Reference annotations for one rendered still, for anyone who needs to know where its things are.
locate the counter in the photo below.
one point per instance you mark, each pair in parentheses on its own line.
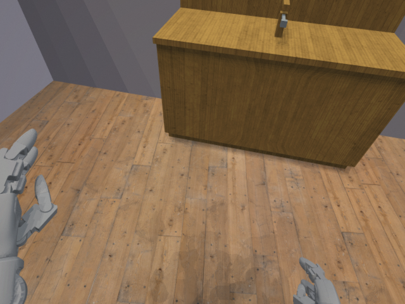
(320,90)

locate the right robot hand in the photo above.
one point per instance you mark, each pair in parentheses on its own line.
(322,292)

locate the left robot hand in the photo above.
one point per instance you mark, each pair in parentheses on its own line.
(14,164)

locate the left robot forearm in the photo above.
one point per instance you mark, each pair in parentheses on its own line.
(13,288)

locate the tap lever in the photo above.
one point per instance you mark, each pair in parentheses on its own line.
(283,22)

